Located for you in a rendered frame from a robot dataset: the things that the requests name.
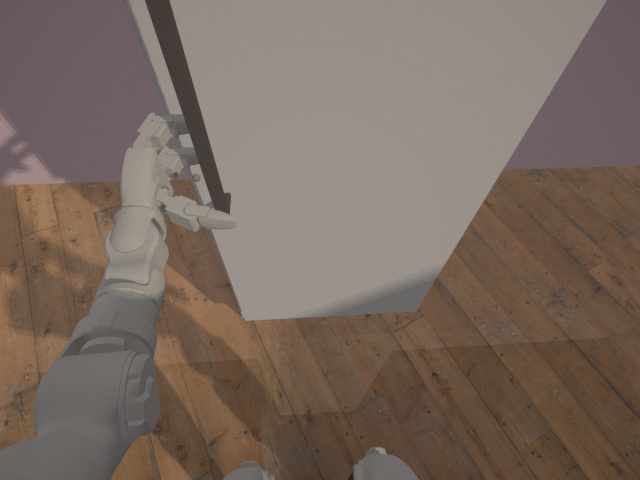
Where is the right robot thigh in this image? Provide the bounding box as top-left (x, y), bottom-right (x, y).
top-left (353, 454), bottom-right (419, 480)

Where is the left robot upper arm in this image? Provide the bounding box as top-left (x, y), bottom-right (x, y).
top-left (0, 350), bottom-right (160, 480)

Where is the left robot shin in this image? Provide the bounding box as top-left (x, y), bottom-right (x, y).
top-left (240, 461), bottom-right (261, 469)

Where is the left robot forearm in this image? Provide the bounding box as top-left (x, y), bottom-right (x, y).
top-left (33, 206), bottom-right (169, 437)

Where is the handle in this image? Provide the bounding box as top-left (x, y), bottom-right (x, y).
top-left (145, 0), bottom-right (231, 214)

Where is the fridge door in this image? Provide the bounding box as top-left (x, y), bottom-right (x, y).
top-left (126, 0), bottom-right (607, 321)

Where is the robot left hand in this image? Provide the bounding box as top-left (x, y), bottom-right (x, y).
top-left (120, 113), bottom-right (237, 232)

